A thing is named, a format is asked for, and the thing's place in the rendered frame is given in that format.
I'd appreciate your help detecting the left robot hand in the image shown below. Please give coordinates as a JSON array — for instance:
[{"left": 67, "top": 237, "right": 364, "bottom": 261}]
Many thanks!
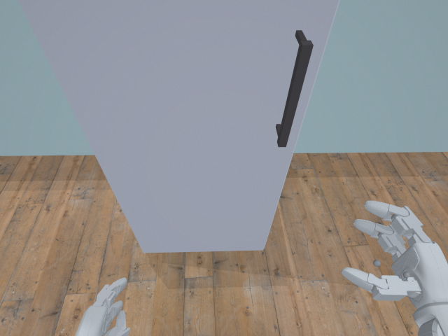
[{"left": 75, "top": 277, "right": 130, "bottom": 336}]

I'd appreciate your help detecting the handle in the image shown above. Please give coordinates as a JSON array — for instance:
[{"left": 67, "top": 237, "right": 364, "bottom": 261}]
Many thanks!
[{"left": 276, "top": 30, "right": 314, "bottom": 147}]

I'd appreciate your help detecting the right robot hand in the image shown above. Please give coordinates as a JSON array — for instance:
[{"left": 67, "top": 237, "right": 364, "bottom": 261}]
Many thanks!
[{"left": 342, "top": 200, "right": 448, "bottom": 309}]

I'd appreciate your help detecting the fridge door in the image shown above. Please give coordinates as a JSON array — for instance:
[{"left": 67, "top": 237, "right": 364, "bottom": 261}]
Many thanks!
[{"left": 18, "top": 0, "right": 339, "bottom": 253}]

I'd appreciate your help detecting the right robot forearm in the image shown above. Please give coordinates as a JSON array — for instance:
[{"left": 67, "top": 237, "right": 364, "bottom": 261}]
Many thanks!
[{"left": 413, "top": 302, "right": 448, "bottom": 336}]

